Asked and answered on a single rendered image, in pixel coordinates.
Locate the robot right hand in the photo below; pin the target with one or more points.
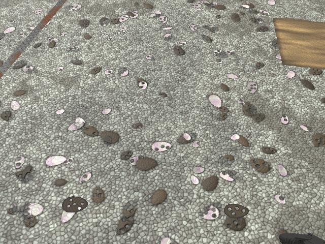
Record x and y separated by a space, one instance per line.
293 238

